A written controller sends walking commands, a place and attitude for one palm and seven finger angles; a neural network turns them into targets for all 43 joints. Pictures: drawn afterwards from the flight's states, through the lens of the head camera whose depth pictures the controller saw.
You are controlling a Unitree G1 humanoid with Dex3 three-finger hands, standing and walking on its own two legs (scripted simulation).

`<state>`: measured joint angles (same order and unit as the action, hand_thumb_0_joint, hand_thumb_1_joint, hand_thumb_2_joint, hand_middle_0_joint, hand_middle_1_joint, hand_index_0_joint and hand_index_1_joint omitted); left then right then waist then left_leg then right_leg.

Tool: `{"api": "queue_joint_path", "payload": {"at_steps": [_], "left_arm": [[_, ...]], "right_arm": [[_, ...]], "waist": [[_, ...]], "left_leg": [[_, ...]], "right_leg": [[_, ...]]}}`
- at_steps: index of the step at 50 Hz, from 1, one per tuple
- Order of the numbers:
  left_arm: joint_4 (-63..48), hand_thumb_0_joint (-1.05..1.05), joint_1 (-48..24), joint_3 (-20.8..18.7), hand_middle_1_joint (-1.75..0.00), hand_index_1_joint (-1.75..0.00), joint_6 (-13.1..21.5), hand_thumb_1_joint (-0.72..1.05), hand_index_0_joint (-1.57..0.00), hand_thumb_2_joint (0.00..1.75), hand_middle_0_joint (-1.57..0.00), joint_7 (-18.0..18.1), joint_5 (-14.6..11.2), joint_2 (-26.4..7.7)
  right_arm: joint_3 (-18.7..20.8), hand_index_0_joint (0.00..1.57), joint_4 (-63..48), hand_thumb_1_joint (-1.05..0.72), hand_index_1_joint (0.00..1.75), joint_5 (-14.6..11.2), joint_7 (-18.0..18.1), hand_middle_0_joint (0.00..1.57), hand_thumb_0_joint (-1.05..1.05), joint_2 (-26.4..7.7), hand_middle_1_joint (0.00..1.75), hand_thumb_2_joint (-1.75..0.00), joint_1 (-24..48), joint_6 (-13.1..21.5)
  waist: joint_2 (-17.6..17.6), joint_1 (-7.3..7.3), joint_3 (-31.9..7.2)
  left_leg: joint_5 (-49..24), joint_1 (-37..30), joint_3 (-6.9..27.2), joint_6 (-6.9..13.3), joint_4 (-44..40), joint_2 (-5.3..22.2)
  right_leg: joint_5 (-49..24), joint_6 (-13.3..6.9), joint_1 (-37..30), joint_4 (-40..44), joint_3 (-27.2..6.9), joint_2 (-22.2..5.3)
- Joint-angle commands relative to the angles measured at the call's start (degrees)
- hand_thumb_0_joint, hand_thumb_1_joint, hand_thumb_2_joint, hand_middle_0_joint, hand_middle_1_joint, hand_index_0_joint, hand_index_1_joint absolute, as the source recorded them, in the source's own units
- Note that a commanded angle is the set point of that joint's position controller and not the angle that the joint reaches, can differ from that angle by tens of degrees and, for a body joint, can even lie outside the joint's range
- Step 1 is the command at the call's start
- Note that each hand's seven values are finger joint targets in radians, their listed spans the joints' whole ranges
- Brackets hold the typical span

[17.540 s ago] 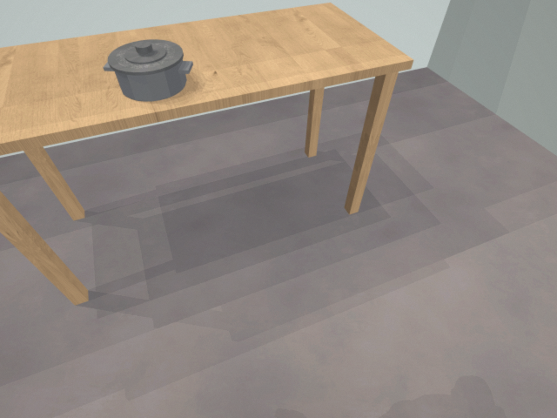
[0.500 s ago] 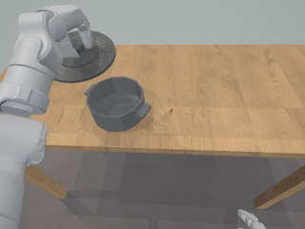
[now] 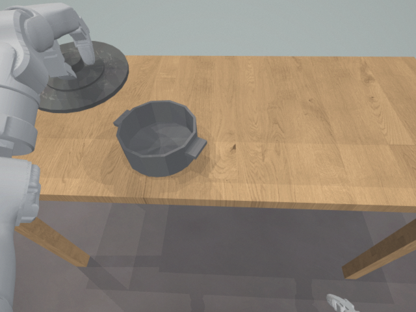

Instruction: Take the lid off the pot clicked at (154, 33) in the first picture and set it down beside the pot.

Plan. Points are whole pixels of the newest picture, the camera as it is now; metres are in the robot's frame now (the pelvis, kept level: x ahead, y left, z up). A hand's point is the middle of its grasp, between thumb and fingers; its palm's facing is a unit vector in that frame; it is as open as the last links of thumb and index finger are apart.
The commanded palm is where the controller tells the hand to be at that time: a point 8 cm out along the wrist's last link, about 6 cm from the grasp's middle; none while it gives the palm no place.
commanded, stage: move the lid sideways beside the pot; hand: left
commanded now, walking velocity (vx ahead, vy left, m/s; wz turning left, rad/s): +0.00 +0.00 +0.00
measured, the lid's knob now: (70, 62) +0.50 +0.24 +0.22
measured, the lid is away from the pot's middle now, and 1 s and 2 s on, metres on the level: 0.13 0.24 0.23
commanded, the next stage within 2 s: lower the lid onto the table in 1.02 s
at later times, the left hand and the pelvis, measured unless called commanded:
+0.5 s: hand (24, 63) +0.46 +0.30 +0.25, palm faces -0.26 -0.05 -0.96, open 6.8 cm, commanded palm +0.46 +0.30 +0.33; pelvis +0.01 +0.00 +0.00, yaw +0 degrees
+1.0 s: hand out of the picture +0.45 +0.35 +0.24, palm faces -0.31 -0.08 -0.95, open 6.8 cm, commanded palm +0.47 +0.34 +0.33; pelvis +0.01 +0.00 +0.00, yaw +0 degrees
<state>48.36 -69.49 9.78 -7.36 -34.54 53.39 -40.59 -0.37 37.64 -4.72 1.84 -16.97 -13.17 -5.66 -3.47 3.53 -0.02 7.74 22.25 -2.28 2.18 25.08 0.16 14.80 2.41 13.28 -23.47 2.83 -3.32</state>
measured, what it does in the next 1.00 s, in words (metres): stands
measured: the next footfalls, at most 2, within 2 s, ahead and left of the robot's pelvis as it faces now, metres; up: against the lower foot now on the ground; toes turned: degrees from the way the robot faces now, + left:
none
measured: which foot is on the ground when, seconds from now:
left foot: down 0.00-1.00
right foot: down 0.00-1.00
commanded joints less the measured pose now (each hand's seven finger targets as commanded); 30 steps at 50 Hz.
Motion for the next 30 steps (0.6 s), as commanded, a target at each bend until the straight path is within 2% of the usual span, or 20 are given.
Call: {"api": "queue_joint_path", "payload": {"at_steps": [1, 3, 4, 5, 7, 8, 9, 11, 13, 14, 16, 18, 19, 21, 23, 24, 26, 28, 29, 30], "left_arm": [[-12.19, 0.0, -37.36, -6.32, -1.02, -1.03, 1.27, 0.76, -0.94, 0.85, -0.93, 3.71, 1.82, -18.43], [-10.13, 0.0, -34.93, -5.57, -1.02, -1.03, 1.57, 0.76, -0.94, 0.85, -0.93, 3.25, 0.56, -17.55], [-11.54, 0.0, -36.59, -7.7, -1.02, -1.03, 1.99, 0.76, -0.94, 0.85, -0.93, 3.64, 1.69, -20.85], [-13.55, 0.0, -38.67, -8.31, -1.02, -1.03, 2.82, 0.76, -0.94, 0.85, -0.93, 3.46, 1.65, -21.87], [-10.99, 0.0, -36.53, -8.09, -1.02, -1.03, 3.28, 0.76, -0.94, 0.85, -0.93, 3.4, 1.63, -21.34], [-12.18, 0.0, -35.44, -7.71, -1.02, -1.03, 3.77, 0.76, -0.94, 0.85, -0.93, 3.43, 0.51, -21.06], [-15.66, 0.0, -37.59, -11.16, -1.02, -1.03, 4.37, 0.76, -0.94, 0.85, -0.93, 3.96, 1.6, -25.56], [-12.98, 0.0, -35.94, -11.12, -1.02, -1.03, 4.69, 0.76, -0.94, 0.85, -0.93, 3.66, 1.63, -25.16], [-7.75, 0.0, -30.89, -8.67, -1.02, -1.03, 4.35, 0.76, -0.94, 0.85, -0.93, 2.95, 0.55, -22.18], [-14.27, 0.0, -35.99, -10.83, -1.02, -1.03, 4.76, 0.76, -0.94, 0.85, -0.93, 3.3, 1.28, -25.84], [-14.51, 0.0, -35.95, -9.9, -1.02, -1.03, 5.03, 0.76, -0.94, 0.85, -0.93, 3.44, 1.8, -24.84], [-12.78, 0.0, -31.63, -10.79, -1.02, -1.03, 5.07, 0.76, -0.94, 0.85, -0.93, 3.29, 0.79, -25.13], [-15.51, 0.0, -33.73, -12.23, -1.02, -1.03, 5.31, 0.76, -0.94, 0.85, -0.93, 3.42, 1.42, -27.28], [-12.62, 0.0, -33.35, -11.55, -1.02, -1.03, 5.09, 0.76, -0.94, 0.85, -0.93, 2.94, 1.47, -26.71], [-13.15, 0.0, -31.38, -10.57, -1.02, -1.03, 5.2, 0.76, -0.94, 0.85, -0.93, 2.9, 0.41, -25.33], [-15.84, 0.0, -33.46, -12.64, -1.02, -1.03, 5.49, 0.76, -0.94, 0.85, -0.93, 3.26, 1.51, -28.42], [-12.84, 0.0, -32.56, -12.24, -1.02, -1.03, 5.48, 0.76, -0.94, 0.85, -0.93, 3.07, 1.88, -28.08], [-8.68, 0.0, -30.36, -9.58, -1.02, -1.03, 5.41, 0.76, -0.94, 0.85, -0.93, 2.42, 0.55, -24.88], [-11.53, 0.0, -32.74, -12.67, -1.02, -1.03, 5.68, 0.76, -0.94, 0.85, -0.93, 2.84, 1.6, -29.59], [-12.73, 0.0, -34.91, -12.67, -1.02, -1.03, 6.22, 0.76, -0.94, 0.85, -0.93, 2.81, 2.01, -30.05]], "right_arm": [[2.88, 0.2, -6.17, -0.9, 0.3, 0.03, 1.11, 0.2, 0.0, -8.61, 0.3, -0.9, 0.76, 1.89], [3.05, 0.2, -5.88, -0.9, 0.3, -0.21, 1.21, 0.2, 0.0, -9.43, 0.3, -0.9, -0.13, 1.5], [3.02, 0.2, -5.66, -0.9, 0.3, 0.03, 1.28, 0.2, 0.0, -9.17, 0.3, -0.9, -0.37, 1.6], [2.92, 0.2, -5.92, -0.9, 0.3, 0.18, 1.4, 0.2, 0.0, -9.31, 0.3, -0.9, 0.16, 1.51], [2.95, 0.2, -5.52, -0.9, 0.3, 0.2, 1.73, 0.2, 0.0, -9.12, 0.3, -0.9, -0.44, 1.65], [3.17, 0.2, -5.59, -0.9, 0.3, -0.15, 1.61, 0.2, 0.0, -9.8, 0.3, -0.9, -1.14, 1.59], [3.25, 0.2, -5.93, -0.9, 0.3, 0.14, 1.56, 0.2, 0.0, -9.5, 0.3, -0.9, -0.81, 1.74], [3.16, 0.2, -5.67, -0.9, 0.3, 0.12, 1.72, 0.2, 0.0, -9.28, 0.3, -0.9, -0.53, 1.52], [3.3, 0.2, -5.03, -0.9, 0.3, -0.3, 1.53, 0.2, 0.0, -9.98, 0.3, -0.9, -1.81, 0.63], [3.35, 0.2, -5.43, -0.9, 0.3, -0.22, 1.33, 0.2, 0.0, -9.92, 0.3, -0.9, -1.01, 0.63], [3.34, 0.2, -5.68, -0.9, 0.3, -0.19, 1.53, 0.2, 0.0, -9.47, 0.3, -0.9, -0.63, 0.79], [3.49, 0.2, -5.54, -0.9, 0.3, -0.26, 1.45, 0.2, 0.0, -10.17, 0.3, -0.9, -1.66, 0.47], [3.43, 0.2, -5.68, -0.9, 0.3, -0.1, 1.34, 0.2, 0.0, -9.88, 0.3, -0.9, -1.22, 0.35], [3.33, 0.2, -5.2, -0.9, 0.3, -0.29, 1.54, 0.2, 0.0, -9.86, 0.3, -0.9, -1.2, -0.08], [3.51, 0.2, -5.48, -0.9, 0.3, -0.49, 1.37, 0.2, 0.0, -10.37, 0.3, -0.9, -1.25, -0.29], [3.41, 0.2, -5.52, -0.9, 0.3, -0.18, 1.34, 0.2, 0.0, -10.04, 0.3, -0.9, -1.22, -0.31], [3.21, 0.2, -5.34, -0.9, 0.3, -0.3, 1.64, 0.2, 0.0, -9.87, 0.3, -0.9, -0.9, -0.6], [3.15, 0.2, -4.62, -0.9, 0.3, -0.7, 1.73, 0.2, 0.0, -10.44, 0.3, -0.9, -1.77, -0.95], [3.08, 0.2, -4.94, -0.9, 0.3, -0.45, 1.7, 0.2, 0.0, -10.35, 0.3, -0.9, -1.52, -1.07], [2.95, 0.2, -5.1, -0.9, 0.3, -0.18, 1.91, 0.2, 0.0, -10.36, 0.3, -0.9, -0.93, -1.06]], "waist": [[-0.75, 0.79, -26.51], [-0.8, 1.12, -24.52], [-0.3, 0.64, -26.9], [-1.68, 0.65, -27.42], [-1.29, 0.75, -26.91], [-2.99, 0.94, -27.67], [-2.68, 0.19, -30.31], [-2.82, 0.42, -27.92], [-2.62, 0.89, -24.53], [-2.45, 0.25, -28.0], [-4.98, 0.65, -28.32], [-5.02, 0.6, -27.93], [-4.45, 0.19, -29.65], [-2.72, 0.58, -27.41], [-5.47, 0.57, -27.91], [-5.2, 0.11, -30.05], [-4.84, 0.55, -27.86], [-3.39, 0.96, -25.16], [-3.23, 0.29, -27.64], [-4.45, 0.37, -28.56]], "left_leg": [[-10.29, -24.24, 2.71, 2.43, 0.38, -2.06], [-10.61, -23.32, 2.61, 2.72, 0.47, -1.95], [-10.16, -23.85, 2.52, 2.43, 0.24, -1.86], [-10.69, -24.28, 2.54, 2.83, 0.55, -2.03], [-11.31, -24.42, 2.6, 2.94, 0.77, -2.04], [-14.41, -25.46, 2.72, 2.82, 1.02, -1.55], [-14.5, -26.32, 2.89, 2.52, 0.86, -1.54], [-14.64, -25.14, 2.55, 2.8, 1.2, -1.8], [-15.82, -23.42, 2.52, 2.78, 1.14, -1.45], [-15.75, -25.12, 2.65, 2.49, 0.95, -1.28], [-16.5, -26.58, 2.78, 2.73, 1.5, -1.41], [-20.03, -26.53, 3.08, 2.85, 2.22, -1.09], [-20.27, -26.93, 3.08, 2.6, 1.9, -1.17], [-16.93, -25.46, 2.63, 2.84, 1.68, -1.3], [-20.14, -26.49, 2.83, 2.89, 2.29, -1.11], [-21.16, -27.52, 3.16, 2.65, 2.21, -1.01], [-18.89, -26.3, 2.79, 2.83, 2.21, -1.2], [-17.45, -24.76, 2.51, 2.93, 2.0, -0.95], [-16.13, -25.01, 2.41, 2.69, 1.56, -1.01], [-15.91, -25.45, 2.29, 3.09, 1.92, -1.33]], "right_leg": [[-13.58, -4.39, 4.09, 2.64, 1.4, 5.24], [-14.24, -4.48, 4.24, 3.56, 1.31, 5.16], [-13.73, -4.21, 3.12, 3.03, 1.17, 5.36], [-14.6, -4.36, 2.81, 3.16, 1.17, 5.39], [-14.43, -4.31, 3.48, 3.22, 1.38, 5.48], [-15.84, -4.4, 3.4, 3.4, 1.29, 5.18], [-15.42, -4.2, 2.13, 2.82, 1.04, 5.34], [-16.01, -4.25, 2.87, 2.96, 1.17, 5.28], [-16.43, -4.32, 3.92, 3.72, 1.64, 5.31], [-16.24, -4.05, 2.57, 3.12, 1.38, 5.38], [-15.29, -4.25, 4.24, 3.12, 1.47, 5.48], [-16.64, -4.39, 4.25, 3.55, 1.5, 5.48], [-16.69, -4.1, 3.35, 3.0, 1.37, 5.65], [-15.74, -3.98, 4.0, 3.34, 1.79, 5.55], [-16.41, -4.25, 4.8, 3.52, 1.69, 5.42], [-16.17, -4.07, 4.01, 2.9, 1.57, 5.75], [-15.14, -4.07, 5.03, 3.32, 1.82, 5.67], [-14.91, -4.05, 5.77, 4.03, 2.14, 5.54], [-14.41, -3.89, 3.89, 3.5, 1.75, 5.68], [-14.75, -4.07, 3.78, 3.51, 1.77, 5.71]]}}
